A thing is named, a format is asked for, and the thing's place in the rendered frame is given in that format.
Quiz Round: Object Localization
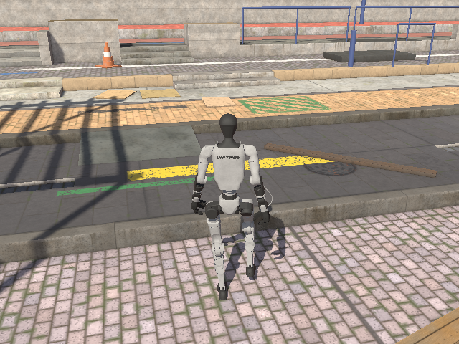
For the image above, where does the robot right forearm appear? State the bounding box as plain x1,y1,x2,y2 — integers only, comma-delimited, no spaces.
254,175,268,212

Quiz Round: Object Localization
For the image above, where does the left robot hand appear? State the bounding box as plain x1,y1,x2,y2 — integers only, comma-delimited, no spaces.
191,200,207,215

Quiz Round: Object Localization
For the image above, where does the robot left upper arm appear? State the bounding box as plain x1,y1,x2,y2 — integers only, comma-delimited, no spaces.
197,145,214,184

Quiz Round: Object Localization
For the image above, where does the robot left forearm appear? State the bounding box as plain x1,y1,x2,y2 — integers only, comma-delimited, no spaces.
192,174,204,202

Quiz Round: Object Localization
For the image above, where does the robot right upper arm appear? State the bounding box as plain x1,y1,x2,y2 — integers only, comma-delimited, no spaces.
243,144,261,186

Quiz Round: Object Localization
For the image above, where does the humanoid robot head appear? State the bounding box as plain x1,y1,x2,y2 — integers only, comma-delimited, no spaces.
217,113,241,148

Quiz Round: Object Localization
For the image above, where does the right robot hand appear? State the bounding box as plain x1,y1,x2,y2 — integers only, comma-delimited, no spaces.
253,210,270,231

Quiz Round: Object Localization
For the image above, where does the robot right foot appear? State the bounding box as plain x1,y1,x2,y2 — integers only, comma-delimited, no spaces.
246,264,256,277

